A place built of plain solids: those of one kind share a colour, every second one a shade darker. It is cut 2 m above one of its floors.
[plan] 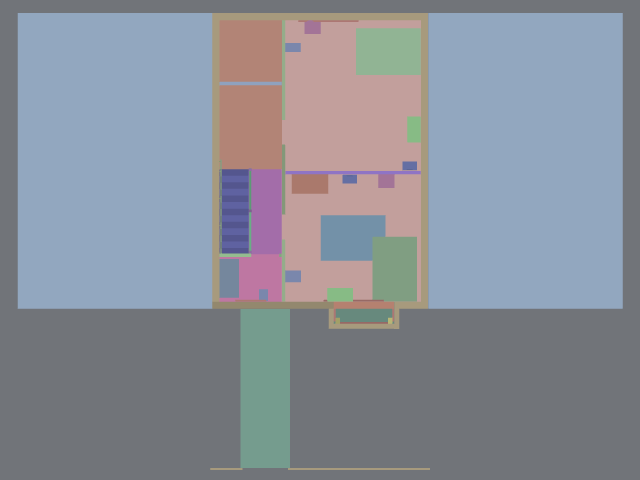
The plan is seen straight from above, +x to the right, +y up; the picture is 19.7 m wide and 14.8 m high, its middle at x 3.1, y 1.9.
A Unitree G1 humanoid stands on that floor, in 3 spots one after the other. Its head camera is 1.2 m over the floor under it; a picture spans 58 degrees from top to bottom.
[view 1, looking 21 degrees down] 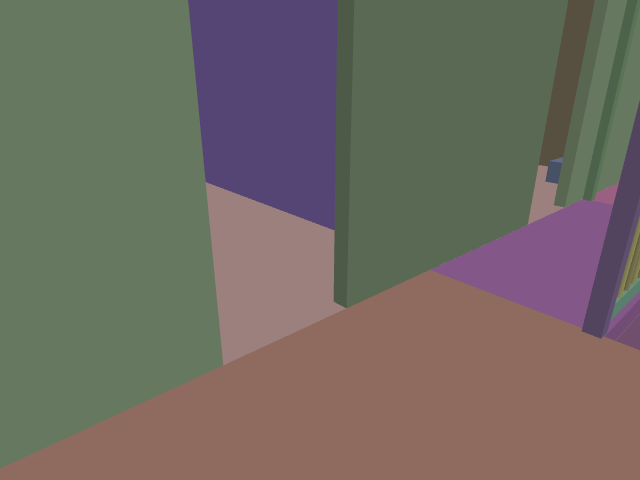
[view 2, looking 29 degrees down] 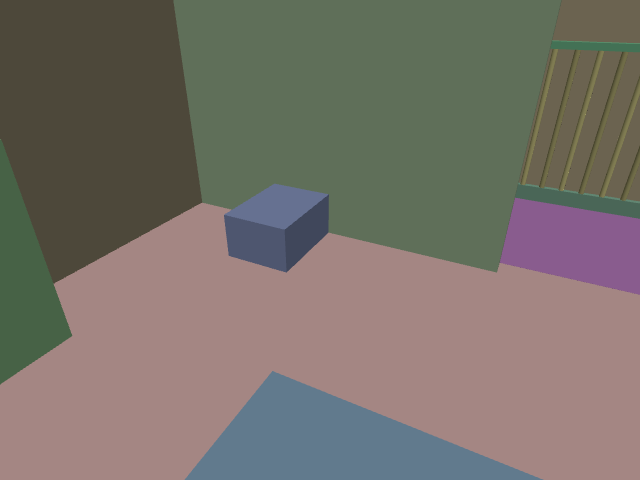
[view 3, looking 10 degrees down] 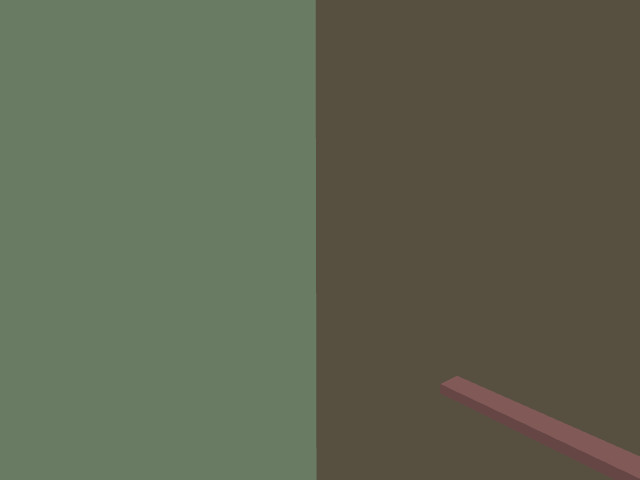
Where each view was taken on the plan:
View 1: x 0.45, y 6.32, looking -41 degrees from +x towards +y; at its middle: upper_floor_rooms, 3.35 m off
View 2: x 4.08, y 1.95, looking -153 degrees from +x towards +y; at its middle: box_cardboard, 2.49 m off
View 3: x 0.95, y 0.75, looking -38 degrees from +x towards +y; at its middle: wall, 1.24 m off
